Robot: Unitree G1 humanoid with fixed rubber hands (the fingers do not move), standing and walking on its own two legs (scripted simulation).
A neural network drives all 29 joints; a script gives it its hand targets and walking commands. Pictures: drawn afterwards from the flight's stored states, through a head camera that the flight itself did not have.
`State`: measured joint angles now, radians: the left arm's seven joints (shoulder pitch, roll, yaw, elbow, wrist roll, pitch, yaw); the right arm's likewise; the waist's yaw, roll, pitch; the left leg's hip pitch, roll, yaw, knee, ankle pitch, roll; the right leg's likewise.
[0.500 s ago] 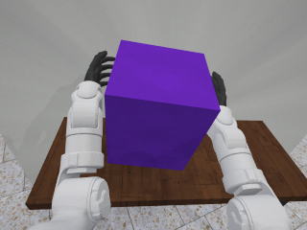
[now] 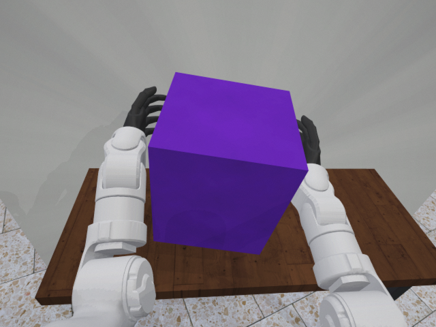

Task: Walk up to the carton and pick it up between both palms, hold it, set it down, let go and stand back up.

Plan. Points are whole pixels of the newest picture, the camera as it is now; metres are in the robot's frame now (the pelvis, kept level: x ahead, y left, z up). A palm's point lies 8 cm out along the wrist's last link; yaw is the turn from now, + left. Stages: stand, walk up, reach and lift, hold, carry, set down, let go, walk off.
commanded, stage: set down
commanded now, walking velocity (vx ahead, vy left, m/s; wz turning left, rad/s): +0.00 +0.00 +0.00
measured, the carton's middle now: (219, 168) +0.38 -0.02 +0.14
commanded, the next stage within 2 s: none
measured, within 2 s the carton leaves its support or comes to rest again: neither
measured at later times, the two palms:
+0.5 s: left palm (148, 141) +0.43 +0.11 +0.18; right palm (307, 180) +0.34 -0.18 +0.14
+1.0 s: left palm (153, 152) +0.44 +0.10 +0.14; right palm (302, 194) +0.34 -0.18 +0.10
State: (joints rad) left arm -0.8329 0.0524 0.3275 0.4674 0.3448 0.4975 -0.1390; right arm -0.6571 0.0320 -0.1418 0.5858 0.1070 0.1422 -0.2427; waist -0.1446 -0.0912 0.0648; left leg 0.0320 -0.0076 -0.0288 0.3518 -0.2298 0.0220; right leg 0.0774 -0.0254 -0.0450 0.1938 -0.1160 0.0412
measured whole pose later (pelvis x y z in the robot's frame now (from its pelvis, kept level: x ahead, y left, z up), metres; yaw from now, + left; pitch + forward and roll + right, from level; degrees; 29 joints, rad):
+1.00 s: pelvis +0.01 +0.01 +0.00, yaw -1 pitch -3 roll -2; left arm -0.80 0.08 0.27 0.69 0.29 0.30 -0.15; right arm -0.50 0.09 -0.17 0.62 0.05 -0.02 -0.29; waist -0.15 -0.07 0.04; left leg -0.08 0.00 -0.01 0.38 -0.25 0.03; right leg -0.02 -0.02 -0.03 0.17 -0.10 0.05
